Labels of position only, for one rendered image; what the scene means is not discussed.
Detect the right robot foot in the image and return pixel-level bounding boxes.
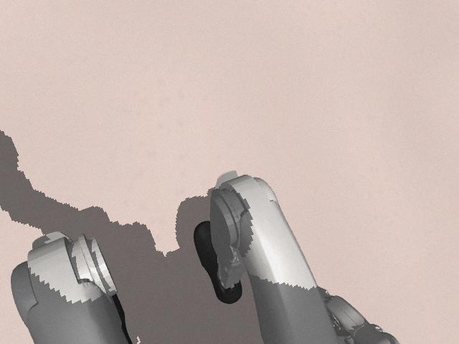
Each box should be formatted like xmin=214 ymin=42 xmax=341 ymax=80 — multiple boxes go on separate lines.
xmin=194 ymin=221 xmax=242 ymax=304

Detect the right robot arm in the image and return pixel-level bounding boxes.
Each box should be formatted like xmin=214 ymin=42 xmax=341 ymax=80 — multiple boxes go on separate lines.
xmin=354 ymin=324 xmax=399 ymax=344

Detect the right robot hand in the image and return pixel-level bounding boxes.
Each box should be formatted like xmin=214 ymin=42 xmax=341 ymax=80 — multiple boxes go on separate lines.
xmin=318 ymin=287 xmax=369 ymax=344

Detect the left robot foot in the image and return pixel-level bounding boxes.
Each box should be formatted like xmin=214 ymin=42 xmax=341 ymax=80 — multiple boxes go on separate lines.
xmin=112 ymin=294 xmax=132 ymax=344

